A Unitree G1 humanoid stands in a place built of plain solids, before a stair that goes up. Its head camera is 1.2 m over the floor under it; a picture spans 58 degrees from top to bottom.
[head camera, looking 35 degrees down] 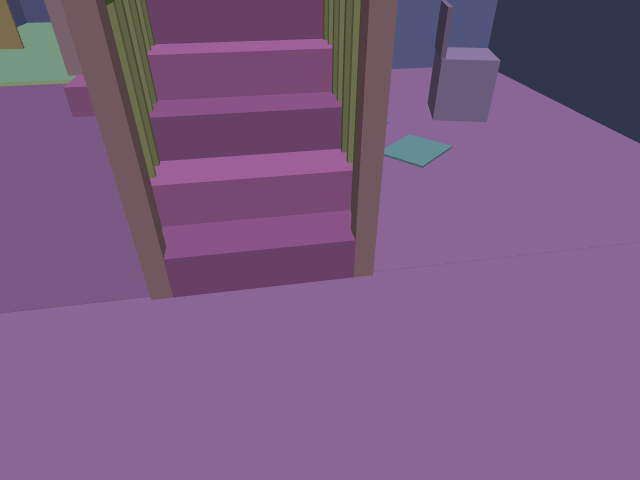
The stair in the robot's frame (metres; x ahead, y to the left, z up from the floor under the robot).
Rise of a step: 0.20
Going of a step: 0.23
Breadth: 0.90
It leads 10 degrees to the left of straight ahead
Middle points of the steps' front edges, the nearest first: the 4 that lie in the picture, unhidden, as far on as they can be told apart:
1.37 0.23 0.20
1.60 0.27 0.39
1.83 0.30 0.59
2.06 0.34 0.78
